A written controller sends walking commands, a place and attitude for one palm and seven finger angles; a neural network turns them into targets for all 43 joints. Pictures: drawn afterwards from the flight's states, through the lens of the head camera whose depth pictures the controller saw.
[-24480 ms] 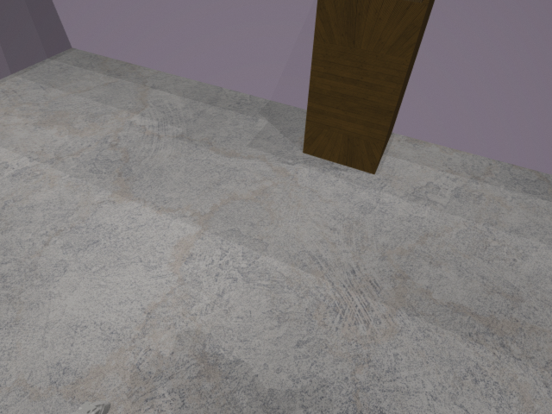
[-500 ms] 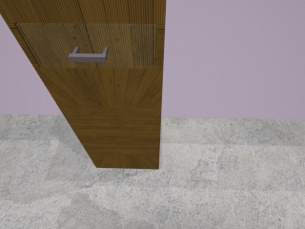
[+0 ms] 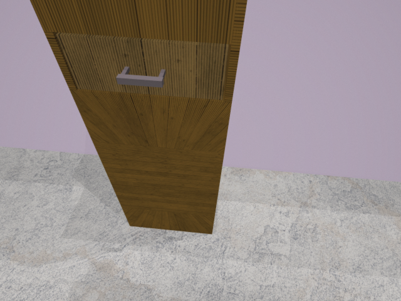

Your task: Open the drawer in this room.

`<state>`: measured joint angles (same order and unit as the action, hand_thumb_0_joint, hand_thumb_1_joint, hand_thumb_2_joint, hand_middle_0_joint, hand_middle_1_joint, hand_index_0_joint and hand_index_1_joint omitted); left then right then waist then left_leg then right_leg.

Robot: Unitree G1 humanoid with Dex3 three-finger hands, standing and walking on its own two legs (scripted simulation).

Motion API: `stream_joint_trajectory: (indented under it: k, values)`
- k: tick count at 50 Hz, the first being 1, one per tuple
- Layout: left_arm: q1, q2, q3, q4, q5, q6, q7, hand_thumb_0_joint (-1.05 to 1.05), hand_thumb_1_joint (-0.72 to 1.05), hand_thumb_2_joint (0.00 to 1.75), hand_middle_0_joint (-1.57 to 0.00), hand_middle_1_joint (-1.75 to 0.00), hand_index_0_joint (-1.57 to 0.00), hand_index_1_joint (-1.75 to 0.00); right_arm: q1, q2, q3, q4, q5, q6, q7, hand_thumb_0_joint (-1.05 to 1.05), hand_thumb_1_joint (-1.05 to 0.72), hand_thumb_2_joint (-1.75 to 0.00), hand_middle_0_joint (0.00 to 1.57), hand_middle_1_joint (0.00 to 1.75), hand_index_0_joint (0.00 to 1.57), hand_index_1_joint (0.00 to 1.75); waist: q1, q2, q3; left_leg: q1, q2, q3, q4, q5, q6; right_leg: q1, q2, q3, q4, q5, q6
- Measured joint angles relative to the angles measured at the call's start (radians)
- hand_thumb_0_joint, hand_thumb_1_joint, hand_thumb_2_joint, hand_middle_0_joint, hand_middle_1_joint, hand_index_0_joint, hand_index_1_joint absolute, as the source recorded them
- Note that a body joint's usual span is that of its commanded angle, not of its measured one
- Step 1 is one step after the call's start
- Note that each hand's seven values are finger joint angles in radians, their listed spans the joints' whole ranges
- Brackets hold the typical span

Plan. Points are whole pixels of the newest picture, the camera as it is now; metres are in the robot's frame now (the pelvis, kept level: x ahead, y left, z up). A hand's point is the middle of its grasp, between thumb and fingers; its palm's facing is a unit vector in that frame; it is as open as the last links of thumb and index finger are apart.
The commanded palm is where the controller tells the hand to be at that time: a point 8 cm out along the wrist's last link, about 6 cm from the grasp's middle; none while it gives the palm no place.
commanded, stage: look again from close up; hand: left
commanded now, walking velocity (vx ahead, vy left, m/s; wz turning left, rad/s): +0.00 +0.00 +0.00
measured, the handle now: (142, 76) +0.56 +0.18 +0.16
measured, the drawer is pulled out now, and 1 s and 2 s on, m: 0.00 0.00 0.00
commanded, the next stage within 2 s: shuffle to correct the standing spot in 0.36 s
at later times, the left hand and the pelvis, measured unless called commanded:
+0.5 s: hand out of the picture +0.03 +0.27 -0.15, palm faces -0.01 -0.95 -0.31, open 7.4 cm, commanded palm none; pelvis -0.04 +0.04 +0.01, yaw -1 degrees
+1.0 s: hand out of the picture -0.06 +0.14 -0.18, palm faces +0.09 -0.99 -0.09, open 7.4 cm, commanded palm none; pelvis +0.03 +0.02 -0.01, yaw +0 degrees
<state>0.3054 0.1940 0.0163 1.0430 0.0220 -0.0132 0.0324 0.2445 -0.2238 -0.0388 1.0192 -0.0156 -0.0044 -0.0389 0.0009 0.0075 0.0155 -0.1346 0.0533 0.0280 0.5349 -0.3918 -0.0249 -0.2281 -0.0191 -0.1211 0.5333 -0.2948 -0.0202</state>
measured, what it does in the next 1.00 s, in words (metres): stands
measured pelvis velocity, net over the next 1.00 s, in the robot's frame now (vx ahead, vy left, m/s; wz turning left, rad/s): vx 0.03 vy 0.02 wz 0.00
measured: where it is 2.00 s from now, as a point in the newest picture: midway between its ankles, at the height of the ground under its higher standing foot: outside the picture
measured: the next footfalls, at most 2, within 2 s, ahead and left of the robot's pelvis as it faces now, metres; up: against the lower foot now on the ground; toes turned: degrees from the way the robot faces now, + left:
none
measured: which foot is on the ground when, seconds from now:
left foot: down 0.00-1.00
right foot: down 0.00-1.00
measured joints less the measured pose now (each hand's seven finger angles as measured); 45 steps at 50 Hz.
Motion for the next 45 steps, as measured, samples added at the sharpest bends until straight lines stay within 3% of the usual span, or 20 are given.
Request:
stream_joint_trajectory:
  k: [14, 25, 39, 42, 45]
  values:
    - [-0.093, 0.096, -0.007, -0.006, -0.004, 0.018, -0.017, 0.0, 0.9, 0.89, -0.2, -0.3, -0.2, -0.3, -0.066, -0.054, 0.035, -0.015, -0.007, -0.013, 0.022, 0.01, -0.9, -0.9, 0.2, 0.3, 0.2, 0.3, 0.017, -0.017, -0.032, 0.045, -0.052, 0.036, -0.066, 0.068, 0.05, 0.036, -0.043, 0.039, -0.065, 0.08, 0.046]
    - [-0.111, 0.107, -0.015, 0.015, -0.004, 0.018, -0.02, 0.0, 0.9, 0.89, -0.2, -0.3, -0.2, -0.3, -0.038, -0.059, 0.042, 0.036, -0.006, -0.009, 0.035, 0.01, -0.9, -0.9, 0.2, 0.3, 0.2, 0.3, 0.008, -0.014, -0.014, 0.052, -0.075, 0.049, -0.133, 0.126, 0.064, 0.037, -0.06, 0.052, -0.124, 0.137, 0.059]
    - [0.068, -0.038, -0.022, 0.072, 0.004, 0.028, -0.026, 0.0, 0.91, 0.89, -0.2, -0.3, -0.2, -0.3, 0.12, 0.051, 0.035, 0.118, -0.006, 0.011, 0.023, 0.01, -0.9, -0.9, 0.2, 0.3, 0.2, 0.3, -0.003, -0.009, 0.003, 0.046, -0.034, 0.051, -0.037, 0.022, 0.037, 0.009, -0.024, 0.058, 0.003, 0.022, 0.031]
    - [0.096, -0.073, -0.015, 0.078, 0.002, 0.01, -0.023, 0.0, 0.91, 0.89, -0.2, -0.3, -0.2, -0.3, 0.141, 0.07, 0.031, 0.127, -0.001, 0.006, 0.016, 0.01, -0.9, -0.9, 0.2, 0.3, 0.2, 0.3, -0.005, 0.009, 0.013, 0.009, -0.007, 0.037, 0.046, -0.026, 0.037, 0.005, -0.004, 0.035, 0.03, -0.016, 0.018]
    - [0.111, -0.098, -0.003, 0.085, 0.003, -0.009, -0.012, 0.0, 0.9, 0.89, -0.2, -0.3, -0.2, -0.3, 0.135, 0.09, 0.026, 0.135, 0.003, 0.008, 0.014, 0.01, -0.9, -0.9, 0.2, 0.3, 0.2, 0.3, 0.001, 0.008, 0.023, -0.085, 0.006, 0.044, 0.22, -0.104, 0.046, 0.013, 0.001, 0.006, 0.029, -0.035, 0.01]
